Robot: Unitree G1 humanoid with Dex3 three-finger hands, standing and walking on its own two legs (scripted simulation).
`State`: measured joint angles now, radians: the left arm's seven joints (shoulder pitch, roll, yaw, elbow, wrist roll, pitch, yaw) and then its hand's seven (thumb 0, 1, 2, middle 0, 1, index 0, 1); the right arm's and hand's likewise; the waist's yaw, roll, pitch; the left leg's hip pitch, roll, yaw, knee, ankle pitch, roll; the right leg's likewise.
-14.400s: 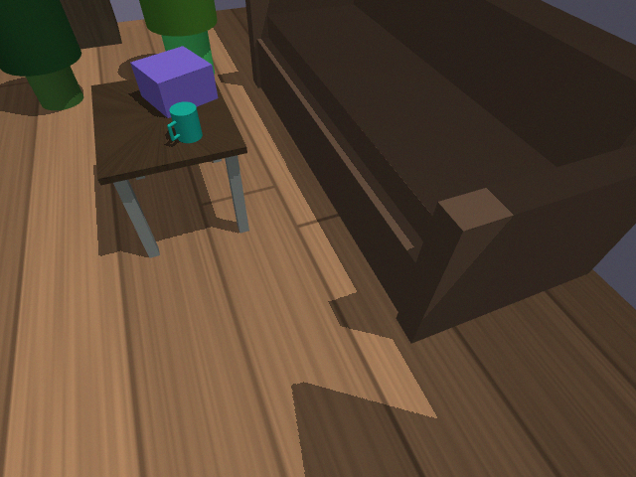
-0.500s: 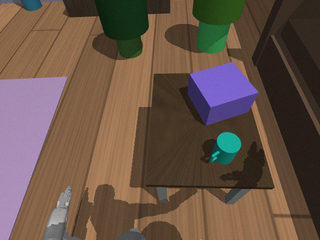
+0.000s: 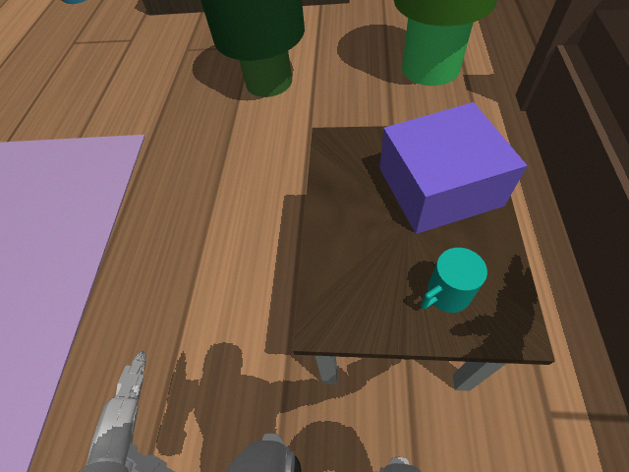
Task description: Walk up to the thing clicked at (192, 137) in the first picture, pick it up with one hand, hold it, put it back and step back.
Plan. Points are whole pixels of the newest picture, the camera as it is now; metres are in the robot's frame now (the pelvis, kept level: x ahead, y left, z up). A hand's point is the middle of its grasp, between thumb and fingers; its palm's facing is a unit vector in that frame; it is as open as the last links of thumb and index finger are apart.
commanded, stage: approach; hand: right
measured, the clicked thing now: (448, 285) +0.46 -0.19 -0.22
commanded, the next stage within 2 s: close in in 0.46 s
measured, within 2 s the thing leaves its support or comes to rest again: neither
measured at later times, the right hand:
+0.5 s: hand (538, 298) +0.41 -0.31 -0.15, palm faces +0.19 +0.98 +0.04, open 17.6 cm
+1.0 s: hand (474, 295) +0.43 -0.23 -0.20, palm faces +0.19 +0.98 +0.02, open 17.5 cm
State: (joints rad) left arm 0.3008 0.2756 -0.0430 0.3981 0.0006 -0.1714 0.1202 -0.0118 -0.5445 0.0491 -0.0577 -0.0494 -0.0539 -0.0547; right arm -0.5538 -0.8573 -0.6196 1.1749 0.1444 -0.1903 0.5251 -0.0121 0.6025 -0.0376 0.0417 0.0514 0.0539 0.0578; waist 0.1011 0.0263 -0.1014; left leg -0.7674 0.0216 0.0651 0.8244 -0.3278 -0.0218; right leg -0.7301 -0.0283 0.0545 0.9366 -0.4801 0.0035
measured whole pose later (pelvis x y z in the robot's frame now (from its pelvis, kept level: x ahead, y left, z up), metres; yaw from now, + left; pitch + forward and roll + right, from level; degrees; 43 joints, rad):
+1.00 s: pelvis -0.06 +0.00 -0.16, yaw +4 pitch +31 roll +6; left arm 0.49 0.32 0.14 -0.35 0.08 -0.12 -0.06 -0.01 -0.53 0.03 -0.06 -0.05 -0.07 -0.04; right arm -0.63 -0.56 -0.67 1.04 0.01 -0.59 0.15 -0.01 0.54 -0.05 0.05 0.05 0.05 0.05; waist 0.34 0.04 -0.16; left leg -1.59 0.02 0.07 1.53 -0.48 -0.02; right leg -1.55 -0.03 0.09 1.69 -0.69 0.00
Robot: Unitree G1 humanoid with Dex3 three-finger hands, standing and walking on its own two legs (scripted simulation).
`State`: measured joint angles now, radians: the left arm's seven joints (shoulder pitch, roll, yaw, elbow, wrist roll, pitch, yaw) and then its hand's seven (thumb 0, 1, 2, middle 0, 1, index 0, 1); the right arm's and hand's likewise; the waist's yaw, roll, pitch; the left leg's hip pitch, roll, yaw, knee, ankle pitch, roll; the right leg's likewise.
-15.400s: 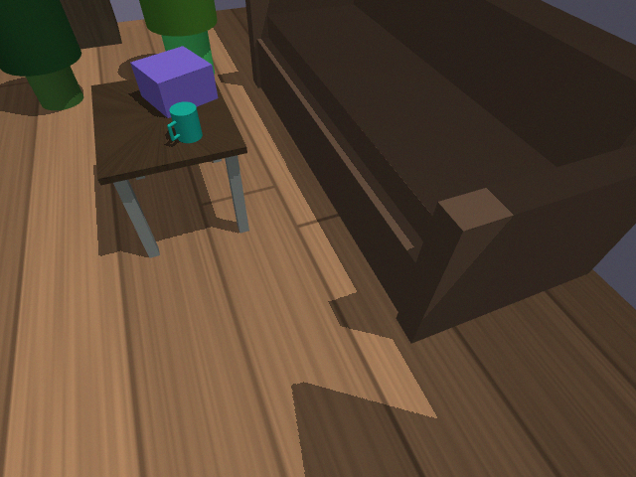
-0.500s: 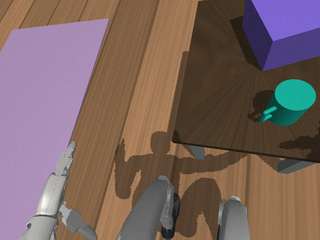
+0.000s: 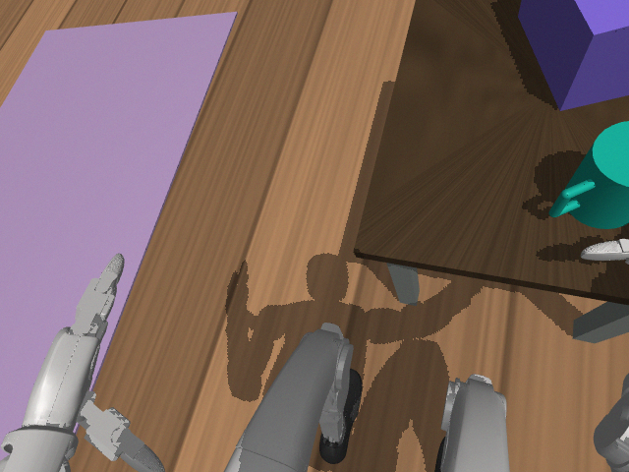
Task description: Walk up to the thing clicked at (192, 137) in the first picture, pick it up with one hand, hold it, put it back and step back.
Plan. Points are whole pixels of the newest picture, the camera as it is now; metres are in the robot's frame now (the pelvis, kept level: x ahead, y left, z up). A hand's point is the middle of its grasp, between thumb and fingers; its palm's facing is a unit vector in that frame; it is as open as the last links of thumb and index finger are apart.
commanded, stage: close in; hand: right
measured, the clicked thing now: (604, 184) +0.51 -0.21 -0.06
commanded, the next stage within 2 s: rest palm in 0.06 s
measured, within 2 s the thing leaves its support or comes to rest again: leaves its support in 1.40 s
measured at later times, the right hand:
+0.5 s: hand (623, 188) +0.50 -0.22 -0.04, palm faces +0.27 +0.96 +0.01, open 15.9 cm
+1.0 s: hand out of the picture +0.50 -0.23 -0.03, palm faces +0.28 +0.96 +0.00, open 11.4 cm
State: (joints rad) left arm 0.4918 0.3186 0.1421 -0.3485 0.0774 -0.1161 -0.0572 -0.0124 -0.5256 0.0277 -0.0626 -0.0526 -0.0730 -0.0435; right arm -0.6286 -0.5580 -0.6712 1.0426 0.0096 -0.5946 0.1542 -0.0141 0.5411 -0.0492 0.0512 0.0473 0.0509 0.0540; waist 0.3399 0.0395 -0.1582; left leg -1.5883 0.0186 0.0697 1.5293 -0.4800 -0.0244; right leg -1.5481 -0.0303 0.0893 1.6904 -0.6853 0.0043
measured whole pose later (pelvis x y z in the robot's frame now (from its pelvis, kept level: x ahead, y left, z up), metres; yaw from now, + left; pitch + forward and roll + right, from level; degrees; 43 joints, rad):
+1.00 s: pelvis +0.00 +0.00 +0.01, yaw -1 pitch +31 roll +5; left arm 0.51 0.33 0.15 -0.41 0.06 -0.10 -0.07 -0.01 -0.53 0.03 -0.06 -0.05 -0.07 -0.04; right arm -0.68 -0.51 -0.60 1.06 -0.03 -0.57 0.02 0.01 0.49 -0.69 0.71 0.77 0.79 0.81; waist 0.33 0.04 -0.16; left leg -1.57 0.02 0.05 1.52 -0.48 -0.02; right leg -1.52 -0.02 0.07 1.66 -0.68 0.01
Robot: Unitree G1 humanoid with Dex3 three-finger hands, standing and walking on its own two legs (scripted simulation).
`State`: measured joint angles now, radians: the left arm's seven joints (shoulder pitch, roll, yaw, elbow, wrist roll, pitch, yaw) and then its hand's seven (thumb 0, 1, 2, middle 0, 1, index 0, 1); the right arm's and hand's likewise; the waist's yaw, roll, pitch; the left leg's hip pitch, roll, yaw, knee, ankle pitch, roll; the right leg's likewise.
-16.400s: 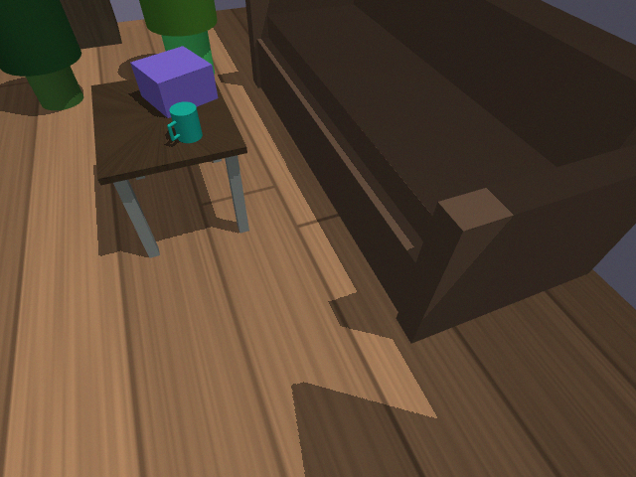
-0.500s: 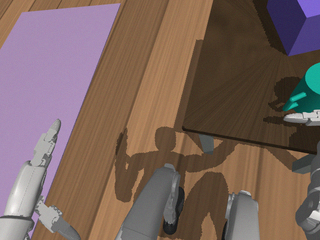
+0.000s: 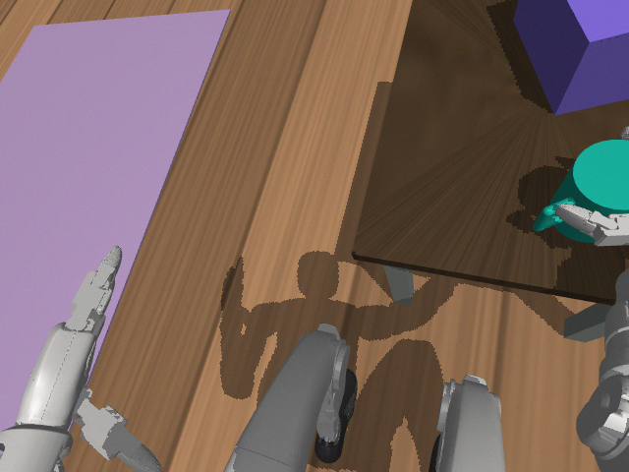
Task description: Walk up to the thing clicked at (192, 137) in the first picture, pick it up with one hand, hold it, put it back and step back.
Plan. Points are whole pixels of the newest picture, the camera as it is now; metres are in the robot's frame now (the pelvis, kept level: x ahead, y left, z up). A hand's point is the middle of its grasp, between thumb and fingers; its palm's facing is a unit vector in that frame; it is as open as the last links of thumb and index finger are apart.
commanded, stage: settle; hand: right
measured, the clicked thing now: (586, 201) +0.49 -0.20 -0.07
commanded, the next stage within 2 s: lift in 1.06 s
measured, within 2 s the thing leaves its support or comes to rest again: leaves its support in 0.40 s
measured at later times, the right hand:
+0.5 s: hand (621, 186) +0.49 -0.21 -0.02, palm faces +0.24 +0.97 -0.02, open 11.5 cm
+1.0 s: hand out of the picture +0.51 -0.22 +0.02, palm faces +0.25 +0.97 -0.01, open 11.5 cm
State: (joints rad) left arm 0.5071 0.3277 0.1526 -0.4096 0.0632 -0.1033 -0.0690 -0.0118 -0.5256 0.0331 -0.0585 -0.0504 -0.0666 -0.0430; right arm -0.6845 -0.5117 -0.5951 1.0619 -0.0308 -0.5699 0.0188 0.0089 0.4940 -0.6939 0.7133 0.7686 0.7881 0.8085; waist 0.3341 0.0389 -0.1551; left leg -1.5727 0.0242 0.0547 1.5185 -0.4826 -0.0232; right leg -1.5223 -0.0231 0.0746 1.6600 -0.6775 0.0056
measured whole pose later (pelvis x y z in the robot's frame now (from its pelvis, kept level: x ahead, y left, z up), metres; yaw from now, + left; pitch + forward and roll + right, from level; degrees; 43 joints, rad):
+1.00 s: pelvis +0.02 +0.00 +0.05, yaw +0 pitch +28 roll +4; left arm 0.47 0.29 0.09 -0.26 0.08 -0.09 -0.05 -0.01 -0.53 0.04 -0.06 -0.06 -0.07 -0.05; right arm -0.68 -0.48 -0.55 1.08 -0.02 -0.55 0.02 0.02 0.61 -0.99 0.62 1.00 0.68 1.05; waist 0.29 0.03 -0.14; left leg -1.38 0.01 0.06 1.36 -0.46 -0.02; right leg -1.33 -0.04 0.07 1.49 -0.65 0.01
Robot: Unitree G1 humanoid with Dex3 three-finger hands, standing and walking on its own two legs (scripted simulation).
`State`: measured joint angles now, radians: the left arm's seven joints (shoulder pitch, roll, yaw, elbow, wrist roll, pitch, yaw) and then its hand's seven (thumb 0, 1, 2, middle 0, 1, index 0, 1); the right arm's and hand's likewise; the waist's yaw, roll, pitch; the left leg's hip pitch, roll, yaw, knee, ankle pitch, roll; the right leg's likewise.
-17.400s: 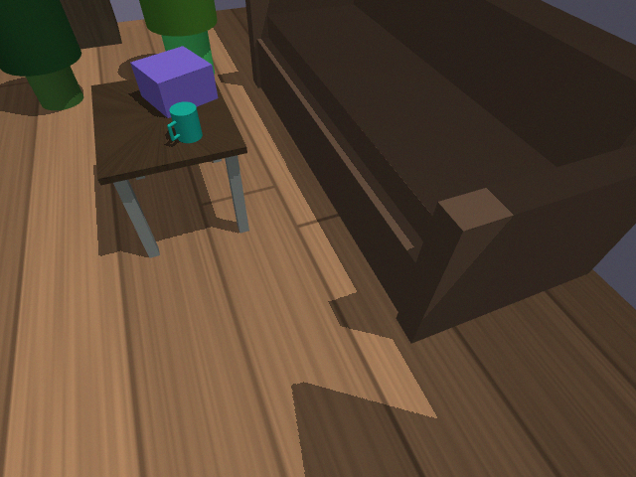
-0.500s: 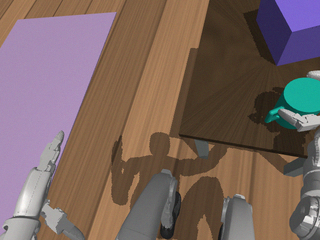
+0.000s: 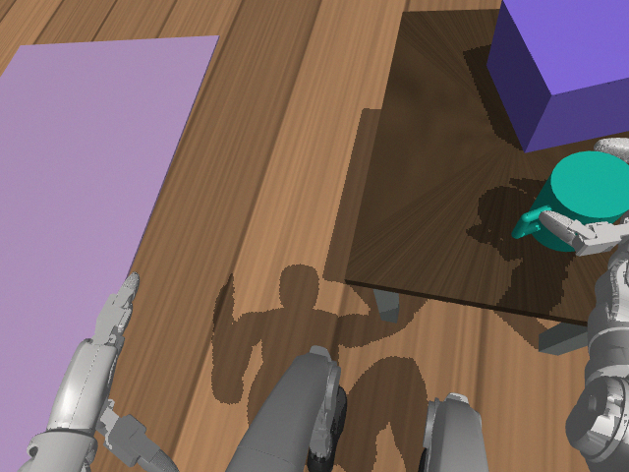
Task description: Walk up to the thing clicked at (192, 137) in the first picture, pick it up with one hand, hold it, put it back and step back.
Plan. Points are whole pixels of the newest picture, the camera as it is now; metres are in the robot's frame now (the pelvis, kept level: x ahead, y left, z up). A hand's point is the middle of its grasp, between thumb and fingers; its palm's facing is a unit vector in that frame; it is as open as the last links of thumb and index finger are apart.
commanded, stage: settle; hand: right
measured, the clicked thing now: (563, 210) +0.48 -0.19 -0.06
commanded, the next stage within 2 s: lift in 0.06 s
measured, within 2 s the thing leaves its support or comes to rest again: neither
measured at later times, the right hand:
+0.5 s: hand (611, 189) +0.48 -0.22 +0.01, palm faces +0.25 +0.97 -0.02, open 11.5 cm
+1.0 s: hand out of the picture +0.41 -0.20 +0.10, palm faces +0.26 +0.97 -0.02, open 11.5 cm
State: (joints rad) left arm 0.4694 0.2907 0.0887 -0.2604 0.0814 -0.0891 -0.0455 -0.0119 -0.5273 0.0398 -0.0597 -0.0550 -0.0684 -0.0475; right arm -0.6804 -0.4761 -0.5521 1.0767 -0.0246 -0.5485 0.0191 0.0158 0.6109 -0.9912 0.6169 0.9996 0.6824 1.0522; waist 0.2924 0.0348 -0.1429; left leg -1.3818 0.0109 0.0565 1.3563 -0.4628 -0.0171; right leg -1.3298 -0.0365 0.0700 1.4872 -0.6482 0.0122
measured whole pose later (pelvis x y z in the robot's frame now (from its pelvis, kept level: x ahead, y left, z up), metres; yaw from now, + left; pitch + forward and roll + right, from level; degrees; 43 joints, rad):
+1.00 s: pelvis +0.02 +0.00 +0.08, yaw -1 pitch +17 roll +2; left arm 0.45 0.24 0.10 0.03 0.04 -0.02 0.00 -0.01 -0.54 0.05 -0.06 -0.06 -0.06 -0.05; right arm -0.33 -0.21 -0.32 0.64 0.05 -0.41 -0.05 0.02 0.61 -1.01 0.60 1.03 0.66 1.08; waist 0.11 0.02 -0.13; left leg -0.94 0.03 0.02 1.06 -0.41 -0.03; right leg -0.87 -0.02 0.02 1.14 -0.56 0.00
